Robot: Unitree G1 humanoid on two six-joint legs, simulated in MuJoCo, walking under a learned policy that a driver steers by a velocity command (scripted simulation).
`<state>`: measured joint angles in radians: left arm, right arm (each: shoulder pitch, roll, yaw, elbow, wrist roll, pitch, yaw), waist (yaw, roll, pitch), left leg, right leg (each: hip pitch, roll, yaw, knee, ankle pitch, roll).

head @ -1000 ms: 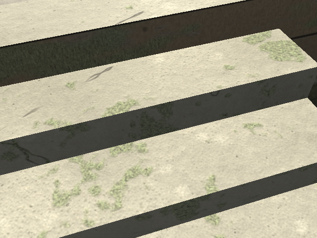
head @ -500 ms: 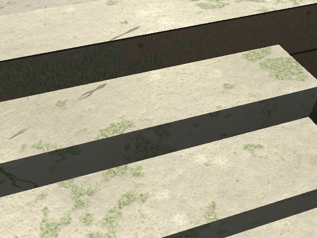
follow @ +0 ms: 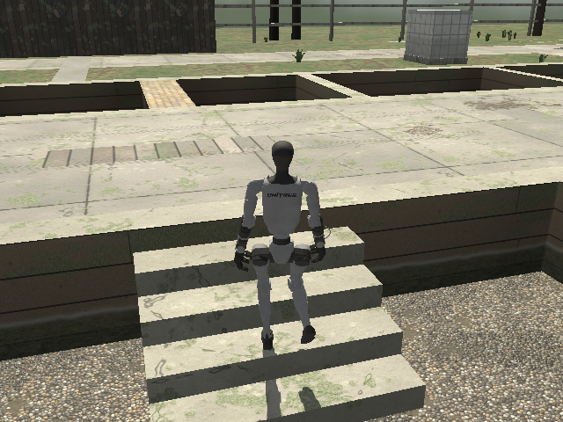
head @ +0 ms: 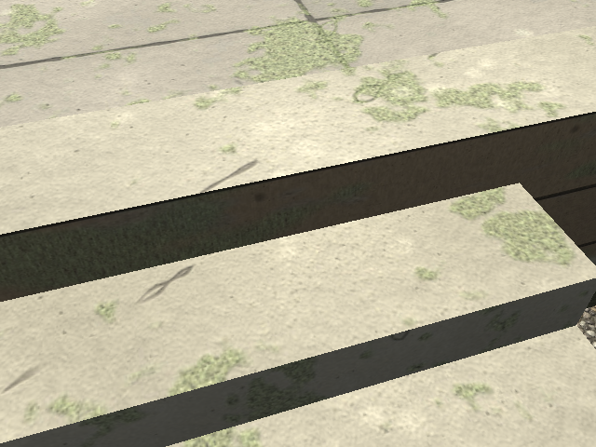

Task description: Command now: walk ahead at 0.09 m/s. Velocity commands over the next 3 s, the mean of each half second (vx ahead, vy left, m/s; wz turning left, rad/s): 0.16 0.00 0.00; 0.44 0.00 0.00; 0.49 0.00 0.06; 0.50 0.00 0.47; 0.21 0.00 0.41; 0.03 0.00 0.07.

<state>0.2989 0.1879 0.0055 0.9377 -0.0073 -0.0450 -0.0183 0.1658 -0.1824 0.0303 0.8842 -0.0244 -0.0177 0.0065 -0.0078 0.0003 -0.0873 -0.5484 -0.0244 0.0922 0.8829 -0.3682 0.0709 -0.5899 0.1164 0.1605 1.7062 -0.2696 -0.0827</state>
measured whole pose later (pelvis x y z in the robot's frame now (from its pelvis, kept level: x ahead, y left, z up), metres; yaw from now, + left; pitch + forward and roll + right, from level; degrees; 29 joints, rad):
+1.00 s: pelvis +0.34 +0.07 +0.19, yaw +0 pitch +2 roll -1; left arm 0.14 0.15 -0.04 0.78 -0.02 -0.07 -0.02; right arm 0.48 -0.16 0.03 1.15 -0.05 -0.04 0.06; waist 0.02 -0.03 -0.13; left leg -0.37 0.01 0.14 0.72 -0.39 0.08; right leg -1.12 0.04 0.18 1.98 0.06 -0.18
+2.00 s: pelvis +0.87 +0.14 +0.44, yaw +18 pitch +3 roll +1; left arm 0.43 0.17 -0.02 1.01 0.01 -0.08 -0.01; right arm 0.02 -0.18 0.02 0.71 -0.01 -0.02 0.06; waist 0.01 0.02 -0.06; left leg -0.81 -0.03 0.18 1.23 -0.49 0.17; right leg -0.23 -0.08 -0.02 1.09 -0.12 -0.03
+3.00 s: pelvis +1.13 +0.25 +0.54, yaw +33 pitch +1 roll -1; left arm 0.23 0.18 0.02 0.74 0.01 -0.02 0.02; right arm 0.27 -0.19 -0.04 0.77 -0.02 -0.01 -0.04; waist 0.01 -0.02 -0.02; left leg -0.30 0.04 -0.06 0.62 -0.33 -0.04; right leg -0.39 0.05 -0.02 0.56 -0.19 -0.05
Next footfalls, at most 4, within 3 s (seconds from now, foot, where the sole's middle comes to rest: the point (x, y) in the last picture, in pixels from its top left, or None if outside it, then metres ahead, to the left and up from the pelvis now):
0.30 right None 0.15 -0.13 -0.73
0.74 left None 0.38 0.14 -0.56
1.36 right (330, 291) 0.73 -0.03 -0.39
1.92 left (202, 146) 0.98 0.23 -0.22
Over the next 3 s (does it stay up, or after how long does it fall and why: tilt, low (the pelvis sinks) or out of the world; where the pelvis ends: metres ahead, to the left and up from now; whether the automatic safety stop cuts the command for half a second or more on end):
stays up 1.13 0.25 0.54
